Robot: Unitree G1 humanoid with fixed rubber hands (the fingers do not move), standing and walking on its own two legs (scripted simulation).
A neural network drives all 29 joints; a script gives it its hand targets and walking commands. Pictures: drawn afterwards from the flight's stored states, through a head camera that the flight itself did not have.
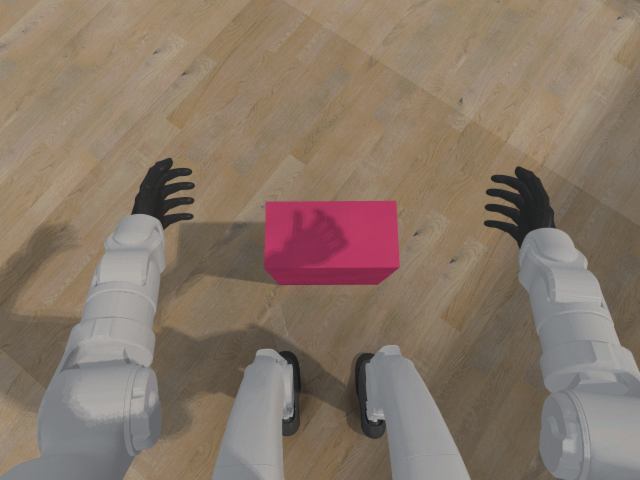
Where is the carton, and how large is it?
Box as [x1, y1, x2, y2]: [264, 201, 399, 284]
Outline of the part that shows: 266,202 264,268 279,284 377,284 399,267 395,201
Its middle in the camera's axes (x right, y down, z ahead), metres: +0.03 +0.01 +0.93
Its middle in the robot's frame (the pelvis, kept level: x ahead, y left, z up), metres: +0.47 -0.02 -0.53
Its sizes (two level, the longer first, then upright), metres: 0.273 0.141 0.298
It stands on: the floor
